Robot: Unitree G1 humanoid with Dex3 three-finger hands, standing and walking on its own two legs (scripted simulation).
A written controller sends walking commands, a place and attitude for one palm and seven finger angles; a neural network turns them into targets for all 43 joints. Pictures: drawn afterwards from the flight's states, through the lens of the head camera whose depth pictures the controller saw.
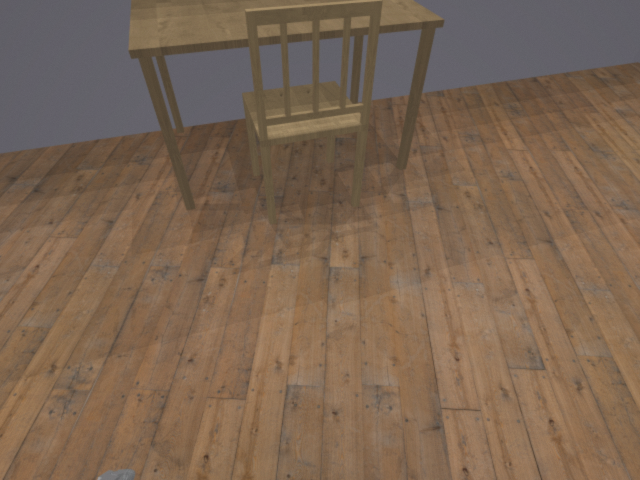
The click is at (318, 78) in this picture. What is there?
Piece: chair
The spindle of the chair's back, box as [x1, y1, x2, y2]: [312, 20, 319, 111]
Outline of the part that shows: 319,20 312,21 312,67 314,111 318,111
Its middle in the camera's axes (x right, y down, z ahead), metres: -0.02 -0.59 +1.34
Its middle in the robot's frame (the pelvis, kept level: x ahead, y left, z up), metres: +1.40 +0.08 -0.08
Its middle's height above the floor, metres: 0.68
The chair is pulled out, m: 0.00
